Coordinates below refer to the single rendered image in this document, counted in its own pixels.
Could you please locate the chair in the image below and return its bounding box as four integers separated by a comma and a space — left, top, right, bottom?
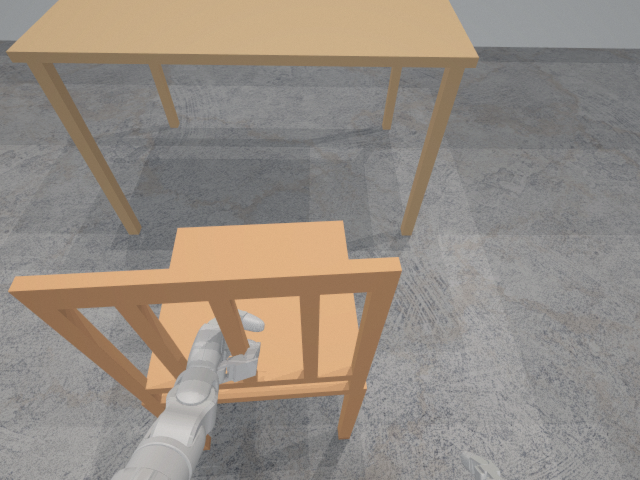
8, 221, 402, 450

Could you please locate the left robot forearm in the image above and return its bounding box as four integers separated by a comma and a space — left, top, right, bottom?
111, 367, 219, 480

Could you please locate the right robot hand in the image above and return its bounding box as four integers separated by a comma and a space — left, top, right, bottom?
460, 451, 503, 480

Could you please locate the table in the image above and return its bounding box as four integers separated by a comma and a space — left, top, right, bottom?
6, 0, 479, 236

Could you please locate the left robot hand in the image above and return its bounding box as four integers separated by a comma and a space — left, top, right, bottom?
186, 309, 265, 384

